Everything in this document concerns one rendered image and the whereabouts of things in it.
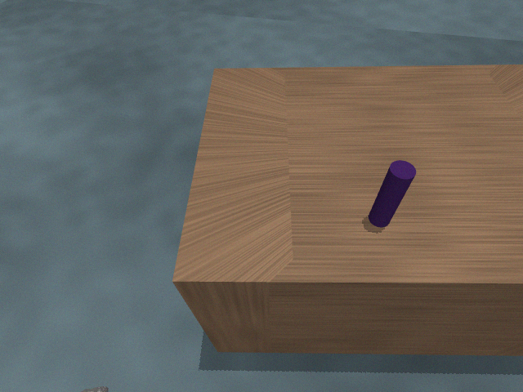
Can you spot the can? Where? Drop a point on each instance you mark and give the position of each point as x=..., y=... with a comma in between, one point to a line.
x=397, y=180

